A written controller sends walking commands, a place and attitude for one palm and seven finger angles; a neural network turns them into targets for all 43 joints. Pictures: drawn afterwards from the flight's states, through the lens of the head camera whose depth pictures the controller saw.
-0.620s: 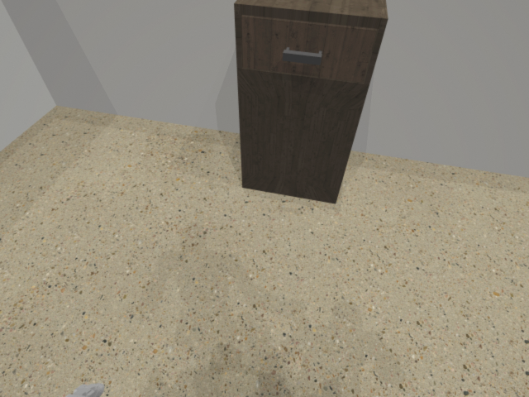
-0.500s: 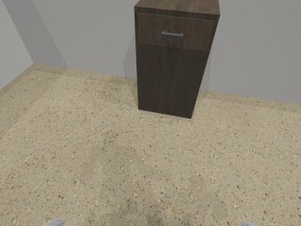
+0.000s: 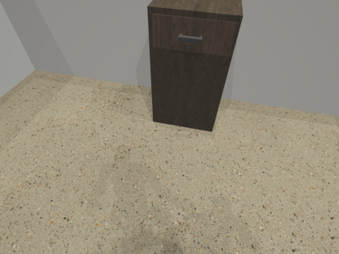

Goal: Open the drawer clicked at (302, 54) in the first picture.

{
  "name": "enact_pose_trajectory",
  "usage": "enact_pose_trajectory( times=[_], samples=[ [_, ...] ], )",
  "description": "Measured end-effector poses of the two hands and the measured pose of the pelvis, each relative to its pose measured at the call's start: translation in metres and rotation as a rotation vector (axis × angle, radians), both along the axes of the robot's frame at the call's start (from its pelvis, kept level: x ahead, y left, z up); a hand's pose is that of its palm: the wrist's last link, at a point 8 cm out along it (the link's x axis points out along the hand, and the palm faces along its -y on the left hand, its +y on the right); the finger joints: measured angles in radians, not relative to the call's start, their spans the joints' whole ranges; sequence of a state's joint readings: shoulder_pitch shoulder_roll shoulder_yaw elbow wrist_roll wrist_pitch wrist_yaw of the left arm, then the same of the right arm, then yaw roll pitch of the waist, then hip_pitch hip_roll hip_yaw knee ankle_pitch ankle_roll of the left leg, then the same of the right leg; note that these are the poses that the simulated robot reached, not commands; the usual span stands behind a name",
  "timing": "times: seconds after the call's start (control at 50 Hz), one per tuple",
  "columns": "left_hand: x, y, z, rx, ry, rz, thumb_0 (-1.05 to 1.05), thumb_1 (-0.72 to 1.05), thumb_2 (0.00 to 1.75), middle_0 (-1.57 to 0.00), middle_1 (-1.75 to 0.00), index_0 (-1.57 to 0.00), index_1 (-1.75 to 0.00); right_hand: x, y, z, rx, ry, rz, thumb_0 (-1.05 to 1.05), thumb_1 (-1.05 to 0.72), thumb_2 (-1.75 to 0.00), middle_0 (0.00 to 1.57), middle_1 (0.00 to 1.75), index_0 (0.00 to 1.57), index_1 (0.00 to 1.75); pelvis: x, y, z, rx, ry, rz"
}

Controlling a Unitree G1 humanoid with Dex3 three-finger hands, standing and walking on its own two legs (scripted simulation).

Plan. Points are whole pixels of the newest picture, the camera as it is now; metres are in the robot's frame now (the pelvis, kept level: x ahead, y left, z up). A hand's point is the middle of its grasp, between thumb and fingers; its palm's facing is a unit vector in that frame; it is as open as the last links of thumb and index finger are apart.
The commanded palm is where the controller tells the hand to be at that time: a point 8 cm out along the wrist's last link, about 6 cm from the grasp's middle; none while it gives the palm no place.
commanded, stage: stand and wait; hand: left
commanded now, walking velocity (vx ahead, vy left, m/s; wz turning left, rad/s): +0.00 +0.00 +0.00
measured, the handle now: (190, 37) +1.18 -0.05 -0.02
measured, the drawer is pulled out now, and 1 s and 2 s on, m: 0.00 0.00 0.00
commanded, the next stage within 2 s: look at it before walking up in 0.20 s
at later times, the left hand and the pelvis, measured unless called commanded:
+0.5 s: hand out of the picture +0.07 +0.24 -0.16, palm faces -0.04 -0.94 -0.33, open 7.4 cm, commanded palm none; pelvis -0.01 -0.01 +0.00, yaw +0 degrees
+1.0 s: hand out of the picture +0.06 +0.23 -0.16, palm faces -0.03 -0.94 -0.34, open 7.4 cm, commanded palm none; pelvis +0.00 -0.01 +0.00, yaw -1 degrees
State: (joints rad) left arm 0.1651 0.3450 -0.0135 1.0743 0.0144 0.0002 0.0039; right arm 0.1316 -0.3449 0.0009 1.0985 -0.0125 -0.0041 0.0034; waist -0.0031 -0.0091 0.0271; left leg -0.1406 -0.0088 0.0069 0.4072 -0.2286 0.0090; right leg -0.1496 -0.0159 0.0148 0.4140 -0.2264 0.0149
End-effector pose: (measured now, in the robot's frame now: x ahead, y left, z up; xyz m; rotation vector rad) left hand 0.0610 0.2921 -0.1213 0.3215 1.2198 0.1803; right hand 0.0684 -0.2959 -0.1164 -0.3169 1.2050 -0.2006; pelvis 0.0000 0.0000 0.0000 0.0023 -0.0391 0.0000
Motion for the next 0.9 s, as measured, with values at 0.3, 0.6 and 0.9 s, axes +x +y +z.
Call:
enact_pose_trajectory(
  times=[0.3,0.6,0.9],
  samples=[
    [0.001,-0.006,0.003,-0.002,-0.022,-0.01,0.01,0.9,0.9,-0.2,-0.3,-0.2,-0.3,-0.014,0.0,-0.002,0.016,0.012,-0.009,0.01,-0.9,-0.89,0.21,0.3,0.21,0.3,-0.008,-0.004,0.001,0.001,-0.003,0.0],
    [-0.003,-0.01,0.001,-0.01,-0.01,-0.008,0.01,0.9,0.9,-0.2,-0.3,-0.2,-0.3,-0.011,-0.001,-0.001,0.016,0.008,-0.003,0.01,-0.9,-0.89,0.21,0.3,0.21,0.3,-0.009,-0.006,0.002,0.001,0.004,0.0],
    [-0.005,-0.009,0.002,-0.001,0.011,0.004,0.01,0.9,0.9,-0.2,-0.3,-0.2,-0.3,-0.003,-0.004,-0.002,0.016,0.013,0.004,0.01,-0.9,-0.89,0.21,0.3,0.21,0.3,-0.003,-0.008,0.002,0.001,0.007,0.001]
  ],
)
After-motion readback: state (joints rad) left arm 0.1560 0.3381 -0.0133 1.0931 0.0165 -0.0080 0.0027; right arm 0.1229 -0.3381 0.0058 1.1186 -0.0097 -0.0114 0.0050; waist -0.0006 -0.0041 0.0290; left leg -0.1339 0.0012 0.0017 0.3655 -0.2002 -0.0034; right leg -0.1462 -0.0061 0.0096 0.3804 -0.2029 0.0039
